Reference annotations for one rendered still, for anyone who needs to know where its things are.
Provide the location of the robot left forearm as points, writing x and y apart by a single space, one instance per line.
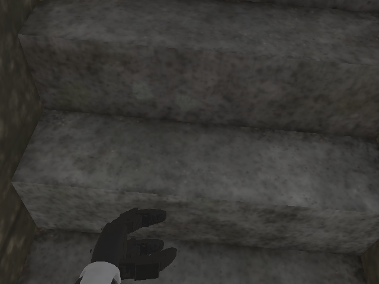
99 273

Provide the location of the left robot hand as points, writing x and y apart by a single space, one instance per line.
132 257

